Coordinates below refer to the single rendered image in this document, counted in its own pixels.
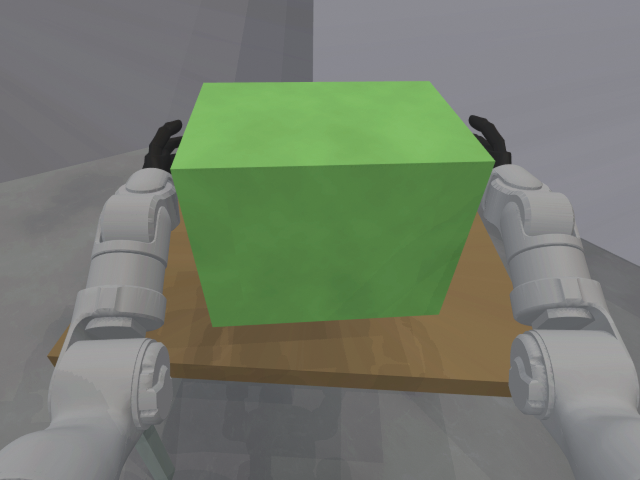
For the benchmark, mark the robot right forearm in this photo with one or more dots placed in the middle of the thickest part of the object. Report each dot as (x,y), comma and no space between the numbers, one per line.
(552,287)

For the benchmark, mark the carton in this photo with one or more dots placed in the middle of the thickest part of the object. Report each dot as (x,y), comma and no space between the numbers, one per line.
(321,201)

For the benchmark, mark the left robot hand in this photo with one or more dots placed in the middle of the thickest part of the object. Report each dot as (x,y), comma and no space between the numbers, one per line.
(162,145)

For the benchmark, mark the robot left forearm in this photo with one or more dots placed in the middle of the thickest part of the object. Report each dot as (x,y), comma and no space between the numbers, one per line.
(123,296)

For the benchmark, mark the robot right upper arm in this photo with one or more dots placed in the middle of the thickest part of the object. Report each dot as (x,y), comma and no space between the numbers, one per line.
(581,386)

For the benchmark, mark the robot left upper arm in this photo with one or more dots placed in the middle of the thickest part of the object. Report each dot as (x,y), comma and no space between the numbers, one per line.
(105,394)

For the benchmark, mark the table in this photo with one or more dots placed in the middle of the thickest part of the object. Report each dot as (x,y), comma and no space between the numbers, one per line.
(463,350)

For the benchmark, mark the right robot hand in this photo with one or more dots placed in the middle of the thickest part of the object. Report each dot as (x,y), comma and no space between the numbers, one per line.
(494,143)

